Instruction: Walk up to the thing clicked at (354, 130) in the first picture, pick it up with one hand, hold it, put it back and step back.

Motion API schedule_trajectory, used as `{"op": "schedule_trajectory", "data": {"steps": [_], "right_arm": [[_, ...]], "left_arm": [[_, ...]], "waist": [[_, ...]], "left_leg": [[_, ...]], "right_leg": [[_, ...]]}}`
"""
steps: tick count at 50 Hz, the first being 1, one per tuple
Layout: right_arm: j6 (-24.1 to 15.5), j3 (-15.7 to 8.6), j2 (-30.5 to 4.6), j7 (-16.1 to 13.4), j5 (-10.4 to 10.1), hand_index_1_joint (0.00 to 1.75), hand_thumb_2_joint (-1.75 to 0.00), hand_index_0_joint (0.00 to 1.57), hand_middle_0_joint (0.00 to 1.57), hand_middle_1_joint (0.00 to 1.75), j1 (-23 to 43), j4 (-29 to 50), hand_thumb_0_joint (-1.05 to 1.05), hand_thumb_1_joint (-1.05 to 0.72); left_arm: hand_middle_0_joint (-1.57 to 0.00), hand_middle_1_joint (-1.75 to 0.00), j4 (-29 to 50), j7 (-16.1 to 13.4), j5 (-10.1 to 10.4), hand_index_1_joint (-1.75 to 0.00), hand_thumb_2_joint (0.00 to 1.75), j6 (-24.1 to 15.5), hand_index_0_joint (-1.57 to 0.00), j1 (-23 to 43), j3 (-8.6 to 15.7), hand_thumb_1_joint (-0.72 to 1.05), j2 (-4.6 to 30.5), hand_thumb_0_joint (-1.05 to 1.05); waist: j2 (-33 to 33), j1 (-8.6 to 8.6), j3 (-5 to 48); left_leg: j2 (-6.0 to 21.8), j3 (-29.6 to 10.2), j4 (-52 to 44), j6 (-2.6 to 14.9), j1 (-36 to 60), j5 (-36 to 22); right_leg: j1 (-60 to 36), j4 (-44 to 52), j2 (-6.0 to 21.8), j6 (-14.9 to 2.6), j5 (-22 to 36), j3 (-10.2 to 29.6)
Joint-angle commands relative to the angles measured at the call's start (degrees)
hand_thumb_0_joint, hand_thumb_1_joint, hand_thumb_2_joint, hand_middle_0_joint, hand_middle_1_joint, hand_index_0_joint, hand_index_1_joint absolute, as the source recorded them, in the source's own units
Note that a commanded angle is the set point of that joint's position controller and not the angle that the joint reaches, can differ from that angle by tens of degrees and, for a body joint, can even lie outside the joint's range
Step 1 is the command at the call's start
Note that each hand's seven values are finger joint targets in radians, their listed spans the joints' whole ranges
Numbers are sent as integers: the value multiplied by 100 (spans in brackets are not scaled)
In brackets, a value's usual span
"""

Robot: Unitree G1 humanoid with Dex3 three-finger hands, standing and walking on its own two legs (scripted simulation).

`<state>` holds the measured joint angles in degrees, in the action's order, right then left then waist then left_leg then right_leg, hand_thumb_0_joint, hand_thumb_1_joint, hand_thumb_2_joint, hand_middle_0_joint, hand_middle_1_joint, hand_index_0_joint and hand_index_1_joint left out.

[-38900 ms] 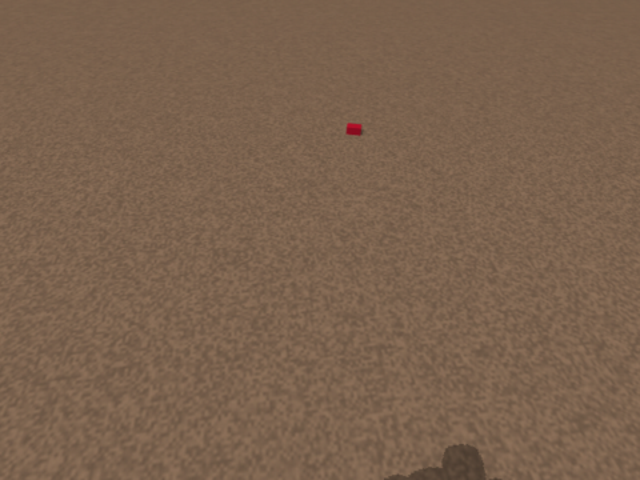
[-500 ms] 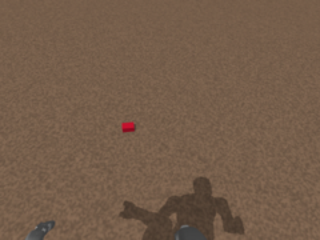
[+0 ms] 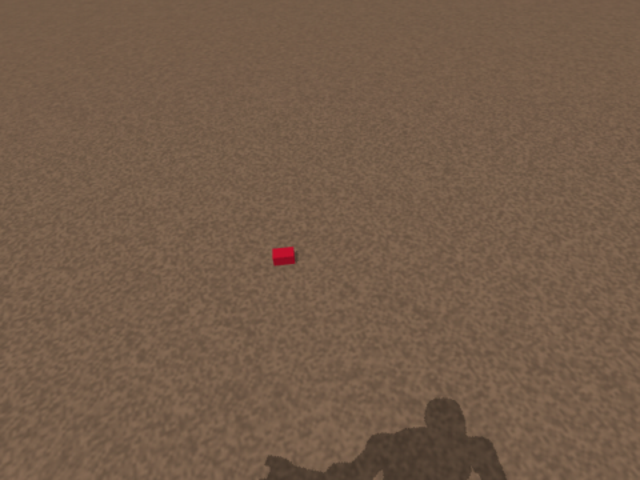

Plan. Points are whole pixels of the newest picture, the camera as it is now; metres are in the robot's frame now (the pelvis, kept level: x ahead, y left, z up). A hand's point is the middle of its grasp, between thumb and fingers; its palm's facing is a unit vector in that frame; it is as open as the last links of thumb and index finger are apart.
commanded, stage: step back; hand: left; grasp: from above
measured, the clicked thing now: (283, 256) +1.09 +0.26 -0.74
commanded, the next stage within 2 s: stand in 0.90 s
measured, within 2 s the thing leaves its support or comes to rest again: neither
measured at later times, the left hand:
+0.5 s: hand out of the picture +0.06 +0.27 -0.14, palm faces +0.03 -0.93 -0.36, open 7.4 cm
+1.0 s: hand out of the picture +0.16 +0.27 -0.13, palm faces -0.02 -0.94 -0.35, open 7.4 cm
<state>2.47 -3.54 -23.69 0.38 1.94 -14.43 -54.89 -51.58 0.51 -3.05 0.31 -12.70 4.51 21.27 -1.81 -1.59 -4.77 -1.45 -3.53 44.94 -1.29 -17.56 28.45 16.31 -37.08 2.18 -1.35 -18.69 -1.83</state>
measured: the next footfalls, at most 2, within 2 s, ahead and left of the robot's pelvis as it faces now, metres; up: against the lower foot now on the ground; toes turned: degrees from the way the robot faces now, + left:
left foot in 0.04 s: +0.03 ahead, +0.14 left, +0.00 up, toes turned -1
left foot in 0.52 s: +0.10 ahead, +0.14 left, +0.00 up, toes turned +0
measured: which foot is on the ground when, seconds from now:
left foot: up 0.00-0.02, down 0.04-0.28, up 0.30-0.50, down 0.52-1.00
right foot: down 0.00-1.00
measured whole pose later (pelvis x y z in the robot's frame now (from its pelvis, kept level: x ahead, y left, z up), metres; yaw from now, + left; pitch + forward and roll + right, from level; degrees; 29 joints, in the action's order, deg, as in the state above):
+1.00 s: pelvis +0.05 +0.02 +0.02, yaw -2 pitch -2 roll +0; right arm -1.2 -1.0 -18.8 0.3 0.6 -1.1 -62.9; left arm -62.2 0.1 -0.1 -1.0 -3.8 0.6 20.3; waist -0.3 -0.4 -3.7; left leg 1.0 1.8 23.6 -0.1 -9.3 12.0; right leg 6.3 -22.8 1.0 1.4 -14.2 1.4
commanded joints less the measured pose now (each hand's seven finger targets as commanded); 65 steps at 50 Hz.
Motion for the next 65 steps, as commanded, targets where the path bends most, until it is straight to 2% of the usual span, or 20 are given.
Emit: {"op": "schedule_trajectory", "data": {"steps": [1, 2, 3, 4, 6, 9, 12, 13, 14, 15, 16, 22, 25, 26, 27, 28, 32, 35, 51, 65], "right_arm": [[-387, -326, -912, -12, 3, 30, -90, 20, 20, 30, 29, 245, 0, -90], [-437, -402, -1114, -48, 77, 30, -90, 20, 20, 30, -275, 192, 0, -90], [-465, -419, -1602, -61, 110, 30, -90, 20, 20, 30, -75, 286, 0, -90], [-481, -474, -1786, -39, 34, 30, -90, 20, 20, 30, 99, 344, 0, -90], [-574, -260, -1240, -70, 63, 30, -90, 20, 20, 30, 557, 408, 0, -90], [-524, -299, -1276, -32, 74, 30, -90, 20, 20, 30, 580, 371, 0, -90], [-364, -221, -1009, -10, 10, 30, -90, 20, 20, 30, 599, 409, 0, -90], [-344, -146, -741, -23, -23, 30, -90, 20, 20, 30, 470, 452, 0, -90], [-340, -102, -534, -48, -27, 30, -90, 20, 20, 30, 616, 544, 0, -90], [-329, -221, -905, -103, 11, 30, -90, 20, 20, 30, 604, 464, 0, -90], [-352, -244, -1002, -94, -26, 30, -90, 20, 20, 30, 338, 379, 0, -90], [-409, -191, -714, 4, -20, 30, -90, 20, 20, 30, 101, 118, 0, -90], [-454, -243, -698, -69, 8, 30, -90, 20, 20, 30, 16, -33, 0, -90], [-487, -267, -860, -114, 47, 30, -90, 20, 20, 30, 96, -15, 0, -90], [-522, -255, -1146, -130, 33, 30, -90, 20, 20, 30, 549, 131, 0, -90], [-507, -270, -1394, -105, -1, 30, -90, 20, 20, 30, 714, 159, 0, -90], [-491, -89, -949, -112, -86, 30, -90, 20, 20, 30, 1106, 42, 0, -90], [-459, -66, -852, -134, -137, 30, -90, 20, 20, 30, 992, -134, 0, -90], [-482, 25, -757, -50, -160, 30, -90, 20, 20, 30, 1519, -578, 0, -90], [-471, 59, -785, -34, -147, 30, -90, 20, 20, 30, 1364, -778, 0, -90]], "left_arm": [[-20, -30, 364, -56, 47, -30, 90, -42, -20, 190, 217, 90, 1434, 0], [-20, -30, 407, -44, 74, -30, 90, -41, -20, 147, 123, 90, 1123, 0], [-20, -30, 447, -31, 199, -30, 90, -51, -20, 474, 88, 90, 953, 0], [-20, -30, 389, -49, 126, -30, 90, -79, -20, 834, 260, 90, 1459, 0], [-20, -30, 246, 32, 224, -30, 90, -127, -20, 472, 189, 90, 1220, 0], [-20, -30, 10, 78, 193, -30, 90, -205, -20, 186, 201, 90, 1228, 0], [-20, -30, -214, 7, 131, -30, 90, -270, -20, -158, 247, 90, 1149, 0], [-20, -30, -249, -46, 79, -30, 90, -312, -20, -322, 311, 90, 1347, 0], [-20, -30, -260, -79, 46, -30, 90, -362, -20, -522, 397, 90, 1865, 0], [-20, -30, -108, -72, 41, -30, 90, -390, -20, -169, 440, 90, 2073, 0], [-20, -30, 2, -84, 107, -30, 90, -408, -20, 53, 415, 90, 1909, 0], [-20, -30, 13, -79, 135, -30, 90, -416, -20, 458, 231, 90, 1514, 0], [-20, -30, 49, -73, 204, -30, 90, -293, -20, 614, 47, 90, 1228, 0], [-20, -30, 37, -77, 258, -30, 90, -263, -20, 497, -48, 90, 989, 0], [-20, -30, -8, -78, 349, -30, 90, -204, -20, 367, -98, 90, 830, 0], [-20, -30, -197, -122, 338, -30, 90, -160, -20, 302, 37, 90, 1186, 0], [-20, -30, -456, -140, 294, -30, 90, -302, -20, 231, -5, 90, 1208, 0], [-20, -30, -459, -137, 318, -30, 90, -297, -20, 577, -13, 90, 1275, 0], [-20, -30, -905, -120, 287, -30, 90, -252, -20, 1058, -194, 90, 1096, 0], [-20, -30, -1075, -90, 263, -30, 90, -253, -20, 1085, -190, 90, 1117, 0]], "waist": [[696, 118, 207], [-133, 239, 398], [-913, 322, 214], [-493, 417, -348], [-220, 58, -241], [-779, 134, 31], [-417, -128, 95], [260, -180, 160], [1319, -329, 114], [913, -252, -236], [519, -97, -316], [973, 89, 207], [593, 301, 461], [-21, 240, 564], [-622, 54, 562], [-553, 48, 457], [-449, -64, 743], [-152, 99, 912], [189, 134, 813], [138, 201, 512]], "left_leg": [[-76, 295, -2414, 261, 1336, -811], [671, -1042, -2726, 479, 1951, -18], [1950, -3038, -3412, 1122, 1186, 2095], [2249, -3277, -3651, 1583, -42, 2457], [1595, -1992, -3188, 1218, 262, 914], [1273, -1181, -2880, 1059, -84, 461], [846, -529, -1901, 674, -803, 448], [530, -303, -990, 487, -1273, 343], [-225, -8, 333, 291, -1856, 534], [45, -388, 878, 214, -1482, 559], [190, -582, 943, 217, -1439, 183], [296, 248, -522, 146, -52, -416], [218, 244, -1978, 195, 1214, -1756], [832, -581, -2329, 332, 1313, -1967], [1655, -1742, -2806, 750, 888, -1427], [1918, -1801, -2725, 1213, 121, -1234], [1094, -456, -1839, 524, 415, -3448], [867, -158, -1836, 362, 738, -3510], [957, -122, -2658, 282, 1447, -3286], [863, -103, -3054, 184, 1179, -2019]], "right_leg": [[625, 912, 663, -511, -1485, 1014], [1410, -25, 347, -257, -1376, 676], [1955, -761, -224, 58, -1365, 56], [1402, -1443, 29, 45, -1376, 598], [1092, -1244, 100, 1, -720, 655], [138, -262, -64, 50, -655, 206], [-1280, 1129, -389, -20, -27, 61], [-1608, 1529, 83, -175, -626, 1092], [-1315, 2505, 1355, -701, -2202, 3246], [-417, 2666, 2032, -1202, -2595, 3795], [-417, 2510, 1895, -1223, -2220, 3445], [7, 1738, 1095, -793, 402, 1360], [510, 730, 748, -422, 1243, 832], [633, 253, 430, -206, 1209, 635], [661, -97, -121, 40, 77, 295], [-13, -328, -84, 50, -961, 334], [-801, 895, 166, -28, 1478, 632], [-887, 861, 363, -90, 2236, 757], [-1005, 1876, 472, 64, 1932, 719], [-878, 2267, 478, 54, 1011, 775]]}}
